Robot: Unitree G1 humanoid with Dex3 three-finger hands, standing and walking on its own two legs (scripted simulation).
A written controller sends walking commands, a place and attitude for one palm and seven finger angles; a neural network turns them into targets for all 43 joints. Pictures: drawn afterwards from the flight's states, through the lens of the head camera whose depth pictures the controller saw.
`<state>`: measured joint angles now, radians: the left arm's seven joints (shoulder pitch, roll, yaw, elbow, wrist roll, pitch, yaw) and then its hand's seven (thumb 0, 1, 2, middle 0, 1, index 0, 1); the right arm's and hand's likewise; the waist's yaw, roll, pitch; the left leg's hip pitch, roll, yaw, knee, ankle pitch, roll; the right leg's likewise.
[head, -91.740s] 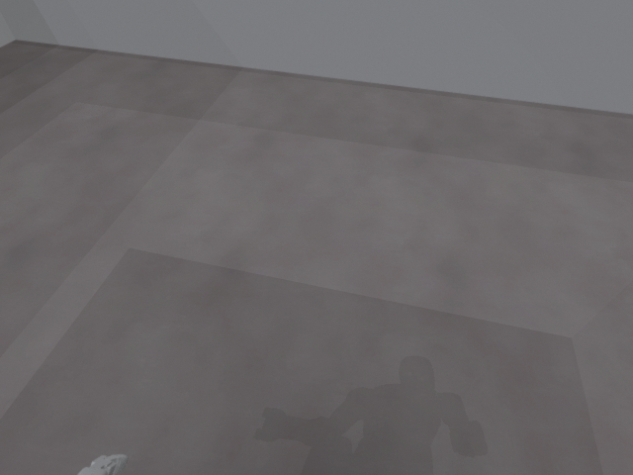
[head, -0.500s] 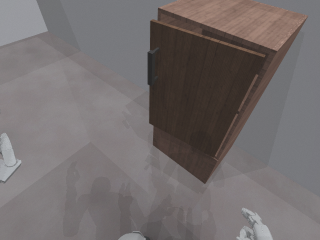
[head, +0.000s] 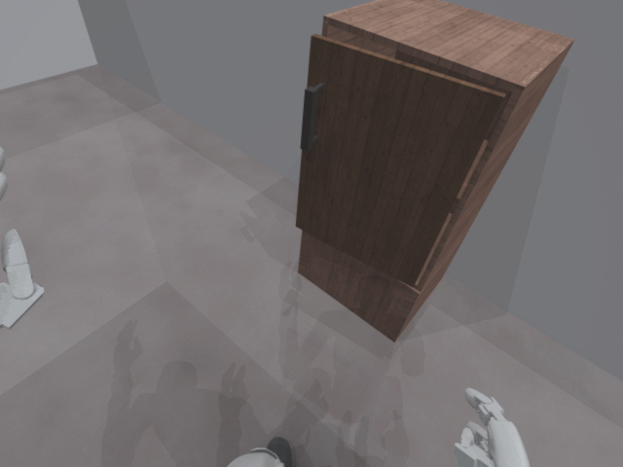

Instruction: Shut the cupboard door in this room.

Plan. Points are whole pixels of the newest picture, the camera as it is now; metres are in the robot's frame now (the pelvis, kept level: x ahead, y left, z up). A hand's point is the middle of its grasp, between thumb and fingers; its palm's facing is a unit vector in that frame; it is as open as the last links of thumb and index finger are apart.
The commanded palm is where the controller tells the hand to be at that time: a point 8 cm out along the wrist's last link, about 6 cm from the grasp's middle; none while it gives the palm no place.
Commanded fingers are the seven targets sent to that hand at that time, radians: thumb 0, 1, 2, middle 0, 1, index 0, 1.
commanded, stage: stop stepping back and stand still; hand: left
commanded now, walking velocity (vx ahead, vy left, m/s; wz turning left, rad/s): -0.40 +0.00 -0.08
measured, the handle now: (313, 117) +0.87 +0.03 +0.02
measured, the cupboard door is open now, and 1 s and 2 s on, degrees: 7 7 7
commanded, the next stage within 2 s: let the arm hang, fingers relaxed in 1.76 s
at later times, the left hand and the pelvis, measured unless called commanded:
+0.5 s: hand out of the picture +0.01 +0.33 +0.22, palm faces +0.36 -0.80 -0.47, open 7.4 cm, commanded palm -0.02 +0.38 +0.20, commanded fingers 0.00 0.90 0.90 -0.20 -0.30 -0.20 -0.30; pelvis -0.19 +0.09 +0.00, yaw -5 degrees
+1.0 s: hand out of the picture -0.02 +0.38 +0.20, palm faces +0.39 -0.76 -0.52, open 7.4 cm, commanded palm -0.08 +0.42 +0.20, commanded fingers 0.00 0.90 0.90 -0.20 -0.30 -0.20 -0.30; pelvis -0.25 +0.13 +0.01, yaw -5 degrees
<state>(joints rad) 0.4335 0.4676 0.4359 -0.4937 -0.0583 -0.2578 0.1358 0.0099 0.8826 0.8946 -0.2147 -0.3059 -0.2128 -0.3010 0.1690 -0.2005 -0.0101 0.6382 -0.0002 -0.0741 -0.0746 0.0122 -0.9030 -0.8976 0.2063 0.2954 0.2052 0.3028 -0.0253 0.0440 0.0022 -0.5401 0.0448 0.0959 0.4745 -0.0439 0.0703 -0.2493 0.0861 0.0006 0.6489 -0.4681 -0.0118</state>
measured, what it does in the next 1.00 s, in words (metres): walks backwards: left foot, then right foot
